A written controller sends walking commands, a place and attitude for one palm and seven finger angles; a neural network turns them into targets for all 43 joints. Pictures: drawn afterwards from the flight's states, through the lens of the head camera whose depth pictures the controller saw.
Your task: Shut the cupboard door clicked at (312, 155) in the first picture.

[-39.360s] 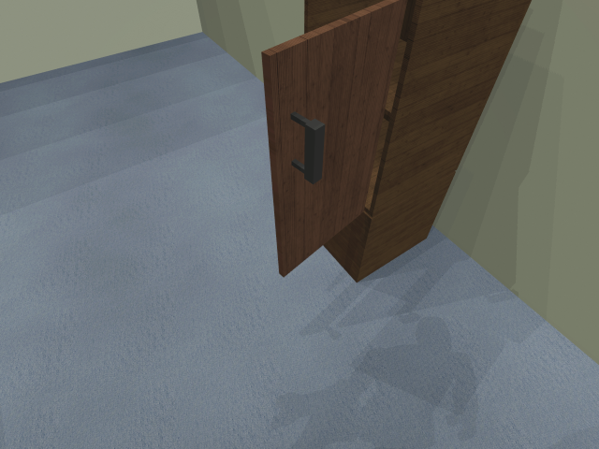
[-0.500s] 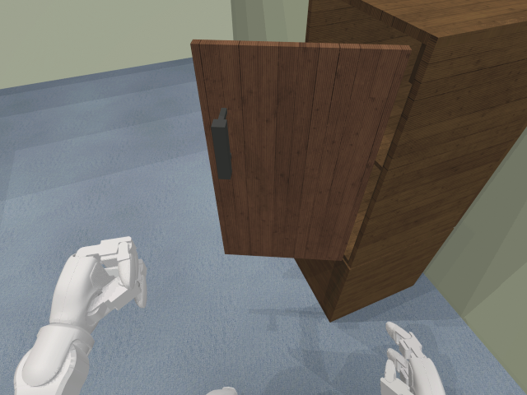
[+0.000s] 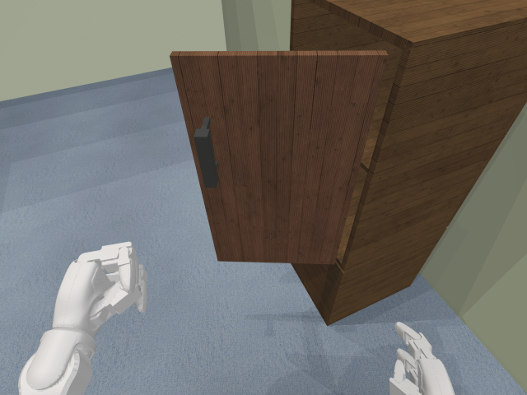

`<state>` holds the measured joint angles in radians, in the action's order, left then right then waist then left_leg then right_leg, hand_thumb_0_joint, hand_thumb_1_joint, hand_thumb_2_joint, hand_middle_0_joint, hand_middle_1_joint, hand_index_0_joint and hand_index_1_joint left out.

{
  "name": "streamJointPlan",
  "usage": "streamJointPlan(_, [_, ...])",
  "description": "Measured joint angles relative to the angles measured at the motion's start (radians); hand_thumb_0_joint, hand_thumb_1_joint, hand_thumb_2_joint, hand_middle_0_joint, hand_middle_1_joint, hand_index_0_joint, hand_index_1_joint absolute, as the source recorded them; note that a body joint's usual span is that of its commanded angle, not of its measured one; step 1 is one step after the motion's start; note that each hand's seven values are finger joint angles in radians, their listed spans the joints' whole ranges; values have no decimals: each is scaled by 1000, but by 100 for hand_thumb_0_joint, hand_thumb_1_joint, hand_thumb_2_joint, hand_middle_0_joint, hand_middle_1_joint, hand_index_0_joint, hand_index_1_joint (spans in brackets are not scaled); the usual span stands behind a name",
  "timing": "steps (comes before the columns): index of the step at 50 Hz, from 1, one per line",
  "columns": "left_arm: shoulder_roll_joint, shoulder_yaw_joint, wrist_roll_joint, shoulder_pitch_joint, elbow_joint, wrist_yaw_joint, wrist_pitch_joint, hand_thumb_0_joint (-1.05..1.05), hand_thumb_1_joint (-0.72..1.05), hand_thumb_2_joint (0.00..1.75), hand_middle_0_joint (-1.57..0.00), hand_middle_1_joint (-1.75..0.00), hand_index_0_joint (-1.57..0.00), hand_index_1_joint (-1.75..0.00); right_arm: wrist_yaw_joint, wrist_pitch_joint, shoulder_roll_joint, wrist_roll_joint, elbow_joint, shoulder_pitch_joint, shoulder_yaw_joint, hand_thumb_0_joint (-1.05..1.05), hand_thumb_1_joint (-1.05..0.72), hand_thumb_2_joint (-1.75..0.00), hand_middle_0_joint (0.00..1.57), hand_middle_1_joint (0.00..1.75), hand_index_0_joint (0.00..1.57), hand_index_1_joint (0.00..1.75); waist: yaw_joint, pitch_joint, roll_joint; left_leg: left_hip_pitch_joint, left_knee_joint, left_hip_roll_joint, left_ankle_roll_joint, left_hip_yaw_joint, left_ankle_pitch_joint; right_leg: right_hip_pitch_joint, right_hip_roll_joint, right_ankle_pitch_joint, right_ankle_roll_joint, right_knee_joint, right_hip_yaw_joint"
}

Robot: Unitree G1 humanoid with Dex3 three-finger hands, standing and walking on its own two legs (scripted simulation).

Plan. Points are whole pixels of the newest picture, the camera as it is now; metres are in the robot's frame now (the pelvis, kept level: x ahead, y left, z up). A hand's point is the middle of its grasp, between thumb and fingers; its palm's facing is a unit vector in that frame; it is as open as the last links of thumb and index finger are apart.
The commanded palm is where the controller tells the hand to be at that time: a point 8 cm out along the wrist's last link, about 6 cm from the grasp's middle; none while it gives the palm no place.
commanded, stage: bring the fist close to the handle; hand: left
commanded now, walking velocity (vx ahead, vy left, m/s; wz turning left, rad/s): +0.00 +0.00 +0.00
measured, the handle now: (208, 152) +0.51 +0.15 +0.11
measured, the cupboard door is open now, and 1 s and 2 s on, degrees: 64 64 55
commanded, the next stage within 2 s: push the door shut along its arc in 1.40 s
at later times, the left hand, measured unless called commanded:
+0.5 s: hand (182, 235) +0.31 +0.15 +0.11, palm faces +0.02 -1.00 -0.03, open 3.1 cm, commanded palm +0.29 +0.20 +0.11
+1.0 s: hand (214, 188) +0.41 +0.12 +0.11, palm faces +0.03 -1.00 -0.01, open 3.1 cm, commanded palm +0.39 +0.17 +0.11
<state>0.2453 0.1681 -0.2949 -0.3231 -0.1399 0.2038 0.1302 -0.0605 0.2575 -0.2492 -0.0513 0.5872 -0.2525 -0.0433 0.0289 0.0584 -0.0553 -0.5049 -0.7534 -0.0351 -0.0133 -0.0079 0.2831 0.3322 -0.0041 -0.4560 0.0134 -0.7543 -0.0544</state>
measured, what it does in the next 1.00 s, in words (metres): stands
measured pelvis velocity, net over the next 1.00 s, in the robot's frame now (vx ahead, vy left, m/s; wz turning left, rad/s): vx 0.01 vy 0.00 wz -0.03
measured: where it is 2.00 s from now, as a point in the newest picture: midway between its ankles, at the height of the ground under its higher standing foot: outside the picture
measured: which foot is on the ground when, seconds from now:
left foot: down 0.00-1.00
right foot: down 0.00-1.00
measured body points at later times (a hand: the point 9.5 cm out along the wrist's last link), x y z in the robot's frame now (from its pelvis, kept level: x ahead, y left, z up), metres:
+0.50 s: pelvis +0.01 +0.00 +0.00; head +0.01 -0.02 +0.45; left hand +0.30 +0.20 +0.11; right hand +0.17 -0.24 -0.09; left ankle +0.07 +0.13 -0.71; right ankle -0.04 -0.11 -0.71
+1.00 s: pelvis +0.01 +0.00 +0.00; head +0.04 -0.01 +0.45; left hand +0.40 +0.17 +0.11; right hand +0.13 -0.25 -0.11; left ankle +0.07 +0.13 -0.71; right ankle -0.04 -0.11 -0.71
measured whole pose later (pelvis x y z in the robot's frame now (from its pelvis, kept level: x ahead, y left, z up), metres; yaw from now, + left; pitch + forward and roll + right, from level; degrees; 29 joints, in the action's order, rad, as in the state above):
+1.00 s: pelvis +0.01 +0.00 +0.00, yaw -2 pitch +6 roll +0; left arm 0.18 0.12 -0.16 0.42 0.52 -0.01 0.15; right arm -0.03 0.08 -0.24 -0.03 0.67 -0.26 -0.01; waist -0.03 0.06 -0.03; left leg -0.54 -0.72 -0.04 -0.02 0.02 0.28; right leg 0.39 -0.01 -0.45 0.02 -0.74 -0.02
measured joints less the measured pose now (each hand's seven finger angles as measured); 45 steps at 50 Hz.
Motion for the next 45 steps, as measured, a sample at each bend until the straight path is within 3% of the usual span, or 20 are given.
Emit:
streamJointPlan(14, [-36, -71, 51, 154, 73, -59, -16, 2, 90, 90, -130, -150, -130, -150, 5, -21, 8, 8, 20, 16, -5, 2, -91, -90, 20, 30, 20, 30, -7, -5, 2, -2, 5, 4, -2, 3, 0, 8, 4, -6, 2, -8, 2])
streamJointPlan(27, [-45, -70, 85, 368, 263, -129, -40, 2, 90, 90, -130, -150, -130, -150, 15, -82, 4, 9, 40, 13, 3, 2, -91, -90, 20, 30, 20, 30, -24, -13, 12, 13, 31, -2, -5, 17, -6, 4, 0, 2, 4, 12, 17])
streamJointPlan(45, [-64, -62, 128, 660, 570, -203, -10, 2, 90, 90, -130, -150, -130, -150, 27, -158, 6, 15, 71, 5, 22, 1, -91, -90, 20, 30, 20, 30, -52, -9, 24, -17, 36, -8, -4, 28, -5, 38, -4, 7, 3, 18, 30])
